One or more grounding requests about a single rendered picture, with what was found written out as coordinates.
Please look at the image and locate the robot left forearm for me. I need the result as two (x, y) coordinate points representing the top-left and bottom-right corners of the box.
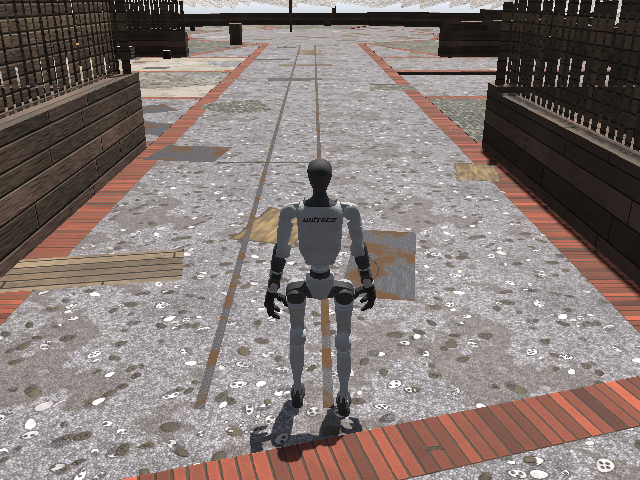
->
(267, 243), (286, 293)

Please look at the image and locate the left robot hand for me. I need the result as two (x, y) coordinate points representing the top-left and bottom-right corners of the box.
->
(264, 291), (288, 319)

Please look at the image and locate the left robot upper arm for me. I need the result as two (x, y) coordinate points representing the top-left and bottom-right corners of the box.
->
(275, 202), (299, 258)

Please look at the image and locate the right robot hand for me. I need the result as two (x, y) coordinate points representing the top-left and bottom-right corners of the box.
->
(354, 284), (376, 311)

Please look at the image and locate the robot right forearm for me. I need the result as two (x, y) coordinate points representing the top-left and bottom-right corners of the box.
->
(355, 242), (374, 288)

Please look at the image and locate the robot left foot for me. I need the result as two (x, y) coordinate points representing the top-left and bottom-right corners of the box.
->
(291, 383), (305, 408)

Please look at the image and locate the humanoid robot head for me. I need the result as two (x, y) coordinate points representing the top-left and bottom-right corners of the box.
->
(303, 159), (337, 207)

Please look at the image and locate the right robot upper arm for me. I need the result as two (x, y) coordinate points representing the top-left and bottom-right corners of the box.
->
(341, 202), (365, 257)

